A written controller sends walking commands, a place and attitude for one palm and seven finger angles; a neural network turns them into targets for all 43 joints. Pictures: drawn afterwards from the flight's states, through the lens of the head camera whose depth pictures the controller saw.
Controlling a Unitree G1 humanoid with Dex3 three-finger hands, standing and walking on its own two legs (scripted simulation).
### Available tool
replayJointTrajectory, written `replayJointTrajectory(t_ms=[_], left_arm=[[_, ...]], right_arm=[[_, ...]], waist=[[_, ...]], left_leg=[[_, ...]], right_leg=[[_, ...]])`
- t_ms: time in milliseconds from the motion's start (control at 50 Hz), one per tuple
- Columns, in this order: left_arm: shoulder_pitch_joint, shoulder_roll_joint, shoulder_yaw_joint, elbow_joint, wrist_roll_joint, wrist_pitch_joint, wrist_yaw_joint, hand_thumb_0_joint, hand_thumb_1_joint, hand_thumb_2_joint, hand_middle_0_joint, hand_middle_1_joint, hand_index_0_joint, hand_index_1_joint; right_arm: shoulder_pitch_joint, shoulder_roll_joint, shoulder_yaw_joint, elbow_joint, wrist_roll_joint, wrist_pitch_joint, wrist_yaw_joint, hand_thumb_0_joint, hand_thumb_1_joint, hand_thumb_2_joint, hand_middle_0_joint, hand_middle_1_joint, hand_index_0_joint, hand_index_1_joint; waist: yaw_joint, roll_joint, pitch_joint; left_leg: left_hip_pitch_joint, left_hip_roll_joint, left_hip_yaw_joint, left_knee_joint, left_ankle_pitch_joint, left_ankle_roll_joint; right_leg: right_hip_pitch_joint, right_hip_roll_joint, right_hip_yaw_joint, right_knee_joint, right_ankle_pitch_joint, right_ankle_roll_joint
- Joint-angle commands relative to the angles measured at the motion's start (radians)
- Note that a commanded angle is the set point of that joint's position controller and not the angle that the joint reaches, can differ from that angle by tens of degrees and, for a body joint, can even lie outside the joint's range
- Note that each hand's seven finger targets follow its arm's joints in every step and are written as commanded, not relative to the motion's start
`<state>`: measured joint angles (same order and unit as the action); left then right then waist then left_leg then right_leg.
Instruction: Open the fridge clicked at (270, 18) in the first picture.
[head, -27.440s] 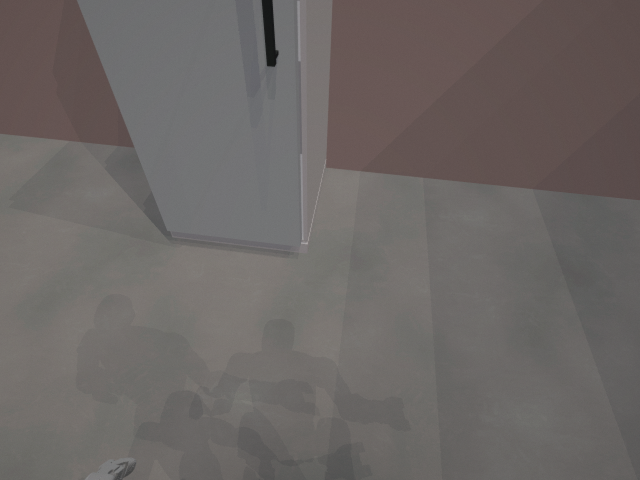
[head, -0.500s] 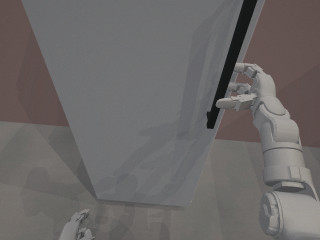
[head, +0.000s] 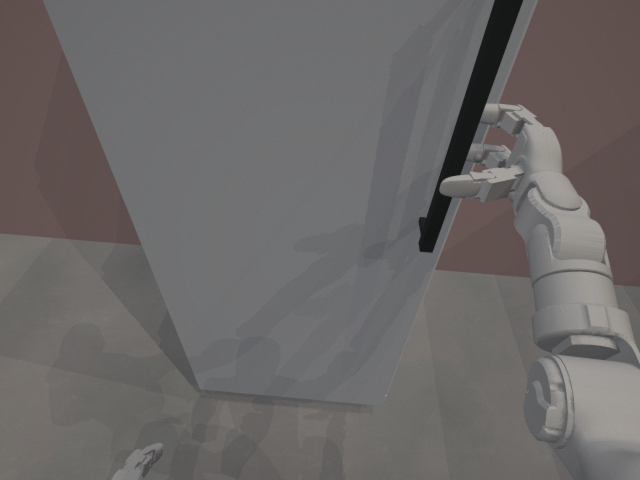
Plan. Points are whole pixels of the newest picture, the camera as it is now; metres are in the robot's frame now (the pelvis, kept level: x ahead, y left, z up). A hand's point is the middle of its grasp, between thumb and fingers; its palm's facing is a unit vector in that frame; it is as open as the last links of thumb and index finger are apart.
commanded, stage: slide the fingers in behind the handle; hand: right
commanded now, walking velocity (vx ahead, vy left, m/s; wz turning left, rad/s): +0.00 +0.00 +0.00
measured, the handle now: (458, 129) +0.48 -0.12 +0.24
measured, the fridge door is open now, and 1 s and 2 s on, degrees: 0 0 0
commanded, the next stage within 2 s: grip the handle and tug to test in 1.86 s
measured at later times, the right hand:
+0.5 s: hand (463, 165) +0.43 -0.12 +0.22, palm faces +0.01 +1.00 +0.01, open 13.9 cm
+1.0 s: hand (455, 166) +0.42 -0.11 +0.23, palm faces +0.02 +1.00 +0.01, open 14.0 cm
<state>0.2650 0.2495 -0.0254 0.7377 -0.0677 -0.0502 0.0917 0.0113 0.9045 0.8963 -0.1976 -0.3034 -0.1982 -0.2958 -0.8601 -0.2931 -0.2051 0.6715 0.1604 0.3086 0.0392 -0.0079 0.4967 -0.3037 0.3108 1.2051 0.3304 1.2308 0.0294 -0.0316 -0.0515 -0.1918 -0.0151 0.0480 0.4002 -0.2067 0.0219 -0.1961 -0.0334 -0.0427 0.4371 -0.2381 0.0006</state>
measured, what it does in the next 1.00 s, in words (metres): stands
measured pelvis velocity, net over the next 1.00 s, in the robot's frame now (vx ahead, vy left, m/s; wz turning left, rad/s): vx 0.00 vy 0.00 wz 0.01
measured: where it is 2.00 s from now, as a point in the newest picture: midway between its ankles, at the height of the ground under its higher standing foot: outside the picture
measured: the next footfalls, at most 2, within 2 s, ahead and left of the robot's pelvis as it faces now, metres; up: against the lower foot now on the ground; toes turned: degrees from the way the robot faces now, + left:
none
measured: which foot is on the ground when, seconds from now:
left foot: down 0.00-1.00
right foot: down 0.00-1.00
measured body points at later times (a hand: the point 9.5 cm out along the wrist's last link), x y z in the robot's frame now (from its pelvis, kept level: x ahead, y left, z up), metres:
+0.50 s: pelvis +0.00 -0.01 +0.00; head -0.02 +0.00 +0.45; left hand +0.11 +0.25 -0.11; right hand +0.43 -0.18 +0.22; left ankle +0.00 +0.11 -0.74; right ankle +0.00 -0.12 -0.74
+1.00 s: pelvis +0.00 +0.00 +0.00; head -0.02 +0.01 +0.45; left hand +0.16 +0.24 -0.10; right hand +0.42 -0.17 +0.23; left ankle +0.00 +0.11 -0.74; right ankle +0.00 -0.12 -0.74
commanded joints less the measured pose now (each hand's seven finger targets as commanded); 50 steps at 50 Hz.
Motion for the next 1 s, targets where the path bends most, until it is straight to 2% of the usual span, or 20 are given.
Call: replayJointTrajectory(t_ms=[0,40,140,200,260,360,400,420,440,460,480,540,580,640,680,700,820,880,920,980], left_arm=[[-0.074,0.127,0.039,-0.119,0.003,-0.053,0.010,0.000,0.900,0.900,-0.200,-0.300,-0.200,-0.300],[-0.060,0.134,0.042,-0.111,0.007,-0.051,0.010,0.000,0.900,0.900,-0.200,-0.300,-0.200,-0.300],[-0.053,0.130,0.044,-0.126,0.007,-0.061,0.004,0.000,0.900,0.900,-0.200,-0.300,-0.200,-0.300],[-0.069,0.123,0.040,-0.138,-0.002,-0.066,0.002,0.000,0.900,0.900,-0.200,-0.300,-0.200,-0.300],[-0.079,0.127,0.040,-0.144,-0.005,-0.068,0.002,0.000,0.900,0.900,-0.200,-0.300,-0.200,-0.300],[-0.093,0.122,0.036,-0.144,-0.003,-0.072,0.001,0.000,0.900,0.900,-0.200,-0.300,-0.200,-0.300],[-0.103,0.112,0.037,-0.153,0.000,-0.075,-0.001,0.000,0.900,0.900,-0.200,-0.300,-0.200,-0.300],[-0.101,0.115,0.037,-0.150,0.001,-0.074,-0.001,0.000,0.900,0.900,-0.200,-0.300,-0.200,-0.300],[-0.104,0.118,0.038,-0.152,0.002,-0.069,-0.001,0.000,0.900,0.900,-0.200,-0.300,-0.200,-0.300],[-0.107,0.114,0.034,-0.155,0.001,-0.069,-0.002,0.000,0.900,0.900,-0.200,-0.300,-0.200,-0.300],[-0.115,0.109,0.035,-0.157,0.000,-0.070,-0.003,0.000,0.900,0.900,-0.200,-0.300,-0.200,-0.300],[-0.124,0.114,0.038,-0.155,0.001,-0.061,-0.002,0.000,0.900,0.900,-0.200,-0.300,-0.200,-0.300],[-0.138,0.106,0.031,-0.156,-0.001,-0.058,-0.001,0.000,0.900,0.900,-0.200,-0.300,-0.200,-0.300],[-0.143,0.116,0.031,-0.149,0.002,-0.044,0.003,0.000,0.900,0.900,-0.200,-0.300,-0.200,-0.300],[-0.157,0.104,0.026,-0.160,0.002,-0.043,0.000,0.000,0.900,0.900,-0.200,-0.300,-0.200,-0.300],[-0.165,0.097,0.025,-0.164,0.000,-0.045,-0.001,0.000,0.900,0.900,-0.200,-0.300,-0.200,-0.300],[-0.172,0.100,0.025,-0.158,0.004,-0.038,0.005,0.000,0.900,0.900,-0.200,-0.300,-0.200,-0.300],[-0.175,0.099,0.024,-0.156,0.009,-0.036,0.007,0.000,0.900,0.900,-0.200,-0.300,-0.200,-0.300],[-0.177,0.093,0.021,-0.159,0.009,-0.038,0.003,0.000,0.900,0.900,-0.200,-0.300,-0.200,-0.300],[-0.183,0.094,0.026,-0.167,0.008,-0.034,0.002,0.000,0.900,0.900,-0.200,-0.300,-0.200,-0.300]], right_arm=[[-0.593,-0.190,-0.021,-0.161,-0.006,-0.072,-0.009,0.000,0.500,-0.300,0.300,1.200,0.300,1.200],[-0.597,-0.220,-0.036,-0.118,-0.013,-0.077,-0.009,0.000,0.500,-0.300,0.300,1.200,0.300,1.200],[-0.560,-0.208,-0.038,-0.124,-0.001,-0.107,0.005,0.000,0.500,-0.300,0.300,1.200,0.300,1.200],[-0.553,-0.167,-0.007,-0.159,0.009,-0.118,0.012,0.000,0.500,-0.300,0.300,1.200,0.300,1.200],[-0.529,-0.174,-0.014,-0.188,0.016,-0.119,0.009,0.000,0.500,-0.300,0.300,1.200,0.300,1.200],[-0.551,-0.163,-0.012,-0.242,0.011,-0.110,-0.020,0.000,0.500,-0.300,0.300,1.200,0.300,1.200],[-0.509,-0.145,-0.014,-0.286,0.010,-0.107,-0.032,0.000,0.500,-0.300,0.300,1.200,0.300,1.200],[-0.520,-0.163,-0.026,-0.306,0.009,-0.107,-0.035,0.000,0.500,-0.300,0.300,1.200,0.300,1.200],[-0.487,-0.175,-0.036,-0.310,0.006,-0.103,-0.039,0.000,0.500,-0.300,0.300,1.200,0.300,1.200],[-0.512,-0.146,-0.006,-0.339,0.004,-0.104,-0.040,0.000,0.500,-0.300,0.300,1.200,0.300,1.200],[-0.493,-0.121,0.003,-0.341,0.006,-0.095,-0.042,0.000,0.500,-0.300,0.300,1.200,0.300,1.200],[-0.451,-0.134,-0.012,-0.348,0.002,-0.062,-0.048,0.000,0.500,-0.300,0.300,1.200,0.300,1.200],[-0.456,-0.085,0.018,-0.349,0.009,-0.038,-0.049,0.000,0.500,-0.300,0.300,1.200,0.300,1.200],[-0.414,-0.120,-0.017,-0.319,0.012,-0.002,-0.051,0.000,0.500,-0.300,0.300,1.200,0.300,1.200],[-0.433,-0.090,0.004,-0.365,0.010,0.003,-0.056,0.000,0.500,-0.300,0.300,1.200,0.300,1.200],[-0.440,-0.046,0.036,-0.387,0.011,0.002,-0.057,0.000,0.500,-0.300,0.300,1.200,0.300,1.200],[-0.467,-0.062,0.026,-0.387,0.015,-0.003,-0.061,0.000,0.500,-0.300,0.300,1.200,0.300,1.200],[-0.472,-0.092,0.007,-0.387,0.011,-0.010,-0.066,0.000,0.500,-0.300,0.300,1.200,0.300,1.200],[-0.502,-0.057,0.036,-0.414,0.008,-0.018,-0.068,0.000,0.500,-0.300,0.300,1.200,0.300,1.200],[-0.453,-0.064,0.031,-0.438,0.007,-0.023,-0.065,0.000,0.500,-0.300,0.300,1.200,0.300,1.200]], waist=[[0.026,0.049,-0.221],[0.024,0.048,-0.224],[0.006,0.040,-0.282],[0.012,0.053,-0.262],[-0.003,0.054,-0.260],[-0.002,0.043,-0.246],[-0.020,0.025,-0.287],[-0.015,0.029,-0.298],[-0.027,0.031,-0.297],[-0.014,0.037,-0.293],[-0.020,0.039,-0.295],[-0.026,0.038,-0.287],[-0.019,0.045,-0.254],[-0.026,0.082,-0.230],[-0.025,0.057,-0.237],[-0.020,0.045,-0.239],[-0.015,0.097,-0.245],[-0.022,0.074,-0.263],[-0.016,0.035,-0.278],[-0.029,0.036,-0.321]], left_leg=[[0.024,-0.005,-0.037,-0.057,0.175,-0.006],[0.025,-0.002,-0.040,-0.060,0.159,-0.008],[0.057,-0.005,-0.035,-0.047,0.181,0.000],[0.041,-0.010,-0.032,-0.051,0.161,-0.002],[0.048,-0.012,-0.029,-0.052,0.153,-0.001],[0.039,-0.013,-0.027,-0.058,0.120,-0.001],[0.066,-0.017,-0.028,-0.047,0.166,0.003],[0.073,-0.017,-0.028,-0.047,0.182,0.003],[0.089,-0.016,-0.028,-0.046,0.188,0.003],[0.087,-0.017,-0.022,-0.043,0.204,0.002],[0.086,-0.019,-0.024,-0.042,0.208,0.003],[0.095,-0.019,-0.024,-0.045,0.227,0.003],[0.078,-0.018,-0.021,-0.047,0.227,0.001],[0.081,-0.015,-0.025,-0.062,0.199,-0.003],[0.083,-0.013,-0.023,-0.053,0.217,0.000],[0.077,-0.013,-0.024,-0.051,0.227,0.000],[0.080,-0.010,-0.029,-0.053,0.225,-0.005],[0.094,-0.005,-0.034,-0.050,0.236,-0.005],[0.095,-0.005,-0.033,-0.044,0.252,-0.001],[0.130,-0.006,-0.030,-0.033,0.309,0.001]], right_leg=[[0.071,0.025,0.027,-0.026,0.169,-0.040],[0.068,0.025,0.027,-0.026,0.159,-0.039],[0.077,0.025,0.033,-0.027,0.183,-0.036],[0.076,0.022,0.032,-0.030,0.160,-0.039],[0.079,0.018,0.036,-0.039,0.165,-0.038],[0.085,0.017,0.037,-0.047,0.149,-0.038],[0.106,0.017,0.032,-0.040,0.195,-0.036],[0.113,0.017,0.029,-0.039,0.205,-0.035],[0.113,0.016,0.029,-0.041,0.217,-0.034],[0.118,0.013,0.029,-0.046,0.231,-0.032],[0.120,0.016,0.027,-0.041,0.230,-0.033],[0.131,0.014,0.024,-0.042,0.252,-0.031],[0.123,0.015,0.023,-0.043,0.242,-0.032],[0.109,0.016,0.019,-0.052,0.217,-0.033],[0.118,0.018,0.020,-0.049,0.234,-0.032],[0.130,0.018,0.019,-0.045,0.240,-0.032],[0.126,0.022,0.020,-0.040,0.223,-0.036],[0.126,0.025,0.016,-0.036,0.231,-0.037],[0.140,0.027,0.017,-0.033,0.243,-0.034],[0.157,0.026,0.012,-0.030,0.293,-0.033]])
